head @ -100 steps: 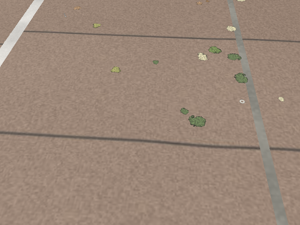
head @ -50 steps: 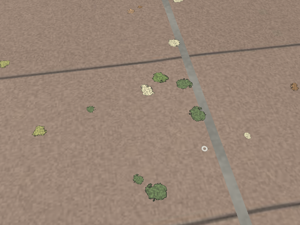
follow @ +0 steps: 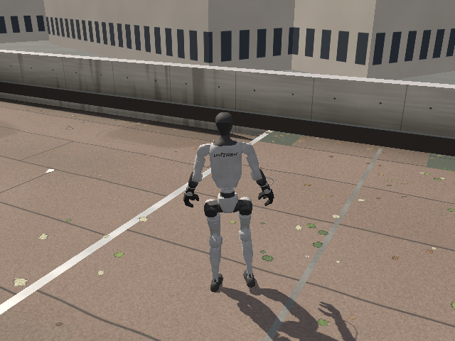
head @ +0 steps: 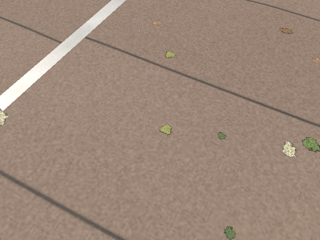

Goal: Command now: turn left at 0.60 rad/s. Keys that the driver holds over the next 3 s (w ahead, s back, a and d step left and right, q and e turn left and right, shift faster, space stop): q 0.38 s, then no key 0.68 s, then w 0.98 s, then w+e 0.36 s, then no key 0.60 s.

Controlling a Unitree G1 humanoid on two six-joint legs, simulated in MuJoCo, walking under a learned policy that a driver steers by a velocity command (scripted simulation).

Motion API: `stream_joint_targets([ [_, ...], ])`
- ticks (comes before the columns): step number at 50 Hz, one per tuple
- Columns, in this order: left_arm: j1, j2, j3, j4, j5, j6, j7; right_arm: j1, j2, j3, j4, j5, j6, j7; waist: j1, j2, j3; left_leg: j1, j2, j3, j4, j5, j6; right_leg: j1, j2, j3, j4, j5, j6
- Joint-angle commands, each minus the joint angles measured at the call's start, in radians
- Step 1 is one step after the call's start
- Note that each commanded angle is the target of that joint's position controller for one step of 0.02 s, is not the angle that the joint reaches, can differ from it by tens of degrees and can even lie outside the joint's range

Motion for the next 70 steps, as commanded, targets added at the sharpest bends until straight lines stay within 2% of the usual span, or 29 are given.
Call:
stream_joint_targets([
  [1,-0.028,0.090,0.021,-0.079,-0.006,-0.027,-0.010,-0.020,-0.187,-0.055,-0.074,0.002,-0.004,0.001,-0.009,0.171,-0.112,0.137,0.248,-0.325,-0.096,0.232,0.176,0.006,0.018,0.004,-0.087,-0.025,-0.008],
  [6,0.070,0.116,0.036,-0.058,-0.003,-0.044,-0.025,-0.060,-0.155,-0.048,-0.094,0.026,0.009,-0.004,0.043,0.140,-0.141,0.066,0.157,-0.341,0.010,0.172,0.082,0.278,-0.034,0.007,-0.449,0.230,-0.066],
  [7,0.079,0.178,0.047,-0.069,0.014,-0.037,-0.019,-0.005,-0.102,-0.034,-0.093,0.012,0.009,-0.002,0.010,-0.041,-0.175,-0.054,0.065,-0.220,0.190,-0.125,0.022,0.400,-0.232,0.174,-0.465,0.347,-0.141],
  [8,0.062,0.230,0.054,-0.066,0.044,-0.028,-0.021,0.008,-0.120,-0.043,-0.117,0.020,0.000,-0.001,-0.019,-0.280,-0.110,-0.257,-0.083,-0.029,0.374,-0.450,-0.036,0.377,-0.398,0.397,-0.490,0.534,-0.314],
  [9,0.029,0.177,0.042,-0.091,0.041,-0.032,-0.018,0.034,-0.202,-0.069,-0.097,0.001,-0.007,-0.001,-0.012,-0.199,-0.100,-0.281,-0.001,-0.021,0.598,-0.446,-0.082,0.331,-0.451,0.398,-0.489,0.532,-0.378],
  [10,-0.018,0.124,0.026,-0.106,0.033,-0.032,-0.012,0.043,-0.226,-0.082,-0.073,0.009,-0.003,0.002,-0.026,-0.139,-0.084,-0.276,0.018,-0.010,0.677,-0.375,-0.097,0.303,-0.388,0.291,-0.476,0.489,-0.341],
  [12,-0.057,0.094,0.014,-0.115,0.009,-0.026,-0.002,0.059,-0.180,-0.077,-0.047,0.009,0.019,-0.003,-0.023,-0.113,-0.052,-0.311,0.030,0.013,0.760,-0.262,-0.133,0.306,-0.293,0.153,-0.463,0.420,-0.282],
  [16,0.016,0.113,0.016,-0.102,0.019,-0.006,0.013,-0.026,-0.112,-0.052,-0.095,0.023,0.019,0.008,0.038,-0.151,-0.053,-0.345,0.068,0.097,0.643,-0.197,-0.167,0.389,-0.270,0.042,-0.472,0.479,-0.306],
  [20,0.025,0.164,0.033,-0.098,0.012,0.006,0.005,-0.056,-0.081,-0.031,-0.124,0.008,0.015,0.022,0.061,-0.160,-0.093,-0.225,0.115,0.145,0.435,-0.219,-0.161,0.402,-0.307,-0.003,-0.460,0.522,-0.319],
  [26,0.002,0.167,0.025,-0.073,-0.033,0.005,-0.021,0.055,-0.086,-0.035,-0.085,0.005,0.017,0.032,-0.007,-0.151,-0.103,0.089,0.061,0.219,-0.045,0.014,-0.067,0.311,-0.293,-0.047,-0.345,0.500,-0.255],
  [27,0.061,0.126,0.010,-0.045,-0.028,-0.002,-0.025,0.070,-0.113,-0.040,-0.083,0.002,0.016,0.027,-0.006,-0.087,-0.116,0.221,0.086,0.163,-0.133,0.158,-0.039,0.230,-0.257,-0.086,-0.286,0.392,-0.183],
  [28,0.087,0.047,-0.020,-0.059,0.025,-0.009,-0.033,0.092,-0.190,-0.052,-0.099,-0.004,0.014,0.013,0.022,0.157,-0.180,0.394,0.310,-0.113,-0.126,0.490,0.023,0.063,-0.168,-0.178,-0.069,0.032,-0.077],
  [29,0.042,0.044,-0.023,-0.088,0.029,-0.009,-0.027,0.043,-0.197,-0.041,-0.113,-0.032,0.000,0.017,0.017,0.281,-0.161,0.294,0.476,-0.253,-0.103,0.591,0.219,-0.056,-0.084,-0.149,0.067,-0.306,-0.023],
  [31,0.005,0.132,0.007,-0.076,-0.003,0.006,-0.013,0.014,-0.128,-0.020,-0.089,-0.040,-0.033,0.029,-0.009,0.182,-0.122,0.197,0.384,-0.151,-0.138,0.393,0.223,-0.049,-0.108,-0.064,0.229,-0.269,-0.013],
  [37,0.078,0.079,-0.002,-0.016,-0.001,0.023,-0.005,-0.088,-0.068,0.004,-0.056,-0.022,-0.045,0.019,0.029,0.151,-0.094,0.144,0.268,-0.002,-0.134,0.372,0.154,0.050,-0.102,-0.070,0.112,-0.052,0.013],
  [41,0.045,0.070,-0.015,-0.023,0.000,0.020,-0.006,-0.073,-0.080,0.002,-0.019,-0.022,-0.037,0.023,-0.002,0.149,-0.088,0.150,0.286,-0.055,-0.122,0.280,0.174,0.130,-0.090,-0.084,-0.100,-0.067,0.004],
  [44,0.103,0.063,-0.023,0.004,0.012,0.011,-0.010,-0.088,-0.053,0.015,0.012,-0.008,-0.039,0.027,0.045,0.108,-0.073,0.081,0.250,-0.053,-0.112,0.141,0.118,0.291,-0.081,-0.089,-0.394,0.209,-0.029],
  [46,0.109,0.159,-0.009,0.001,0.021,0.006,-0.006,-0.020,-0.047,0.016,0.035,-0.032,-0.053,0.034,-0.011,-0.035,-0.081,0.026,0.154,0.016,-0.078,-0.010,0.028,0.371,-0.168,-0.012,-0.356,0.435,-0.082],
  [47,0.087,0.149,-0.006,0.018,0.009,0.003,-0.012,-0.025,-0.042,0.016,0.040,-0.032,-0.051,0.032,-0.017,-0.106,-0.069,0.083,0.105,0.075,-0.080,-0.044,-0.006,0.266,-0.152,-0.019,-0.353,0.257,-0.117],
  [49,0.063,0.084,-0.024,0.016,0.019,-0.010,-0.018,-0.084,-0.055,0.011,0.045,-0.025,-0.043,0.023,0.012,-0.072,-0.045,0.120,0.104,0.083,-0.039,-0.008,-0.015,0.207,-0.129,-0.029,-0.386,0.165,-0.099],
  [53,0.088,0.071,-0.034,0.039,0.016,-0.028,-0.013,-0.063,-0.040,0.010,0.074,-0.021,-0.027,0.012,0.019,-0.039,-0.042,0.114,0.111,0.075,-0.039,0.065,-0.005,0.227,-0.109,-0.050,-0.370,0.198,-0.075],
  [56,0.117,0.088,-0.030,0.051,0.002,-0.020,-0.002,-0.032,-0.052,-0.001,0.099,-0.007,-0.023,0.007,0.022,-0.021,-0.003,0.035,0.071,0.102,-0.016,-0.354,0.015,0.177,-0.084,-0.053,-0.366,-0.208,-0.120],
  [59,0.146,0.093,-0.030,0.040,-0.010,-0.041,0.004,-0.019,-0.032,0.001,0.100,0.007,-0.061,0.012,0.030,-0.037,0.093,-0.095,0.081,0.089,0.026,-0.463,0.037,0.142,-0.139,0.052,-0.405,-0.393,-0.186],
  [62,0.200,0.140,-0.015,0.052,-0.019,-0.063,-0.004,-0.035,0.002,0.004,0.092,0.014,-0.111,0.031,0.031,-0.141,0.075,-0.148,0.055,0.183,0.182,-0.259,0.020,0.231,-0.292,0.283,-0.530,-0.414,-0.281],
  [65,0.101,0.122,-0.022,0.013,-0.027,-0.056,-0.016,0.076,-0.021,-0.006,0.137,0.024,-0.131,0.043,-0.047,-0.143,0.078,0.075,0.067,0.179,0.017,-0.184,0.058,0.120,-0.259,0.208,-0.491,-0.195,-0.251],
  [66,0.037,0.081,-0.034,-0.020,-0.024,-0.061,-0.018,0.166,-0.064,-0.021,0.177,0.020,-0.135,0.044,-0.083,-0.058,0.060,0.198,0.108,0.073,-0.049,-0.170,0.080,0.043,-0.165,0.072,-0.345,-0.016,-0.190],
  [67,-0.001,0.044,-0.044,-0.060,-0.016,-0.081,-0.018,0.283,-0.160,-0.052,0.214,0.022,-0.137,0.045,-0.106,0.171,0.013,0.388,0.241,-0.188,-0.146,-0.093,0.151,-0.115,-0.025,-0.114,-0.023,0.129,-0.110],
  [68,-0.005,0.068,-0.038,-0.077,-0.012,-0.102,-0.013,0.349,-0.186,-0.057,0.214,0.011,-0.138,0.052,-0.136,0.276,-0.019,0.536,0.405,-0.452,-0.223,0.088,0.250,-0.328,0.017,-0.089,0.233,-0.142,-0.081],
  [70,0.037,0.075,-0.032,-0.063,-0.045,-0.111,-0.027,0.306,-0.094,-0.025,0.199,-0.007,-0.142,0.050,-0.075,0.103,0.002,0.576,0.421,-0.362,-0.191,0.151,0.253,-0.487,-0.061,-0.016,0.428,-0.162,-0.125],
])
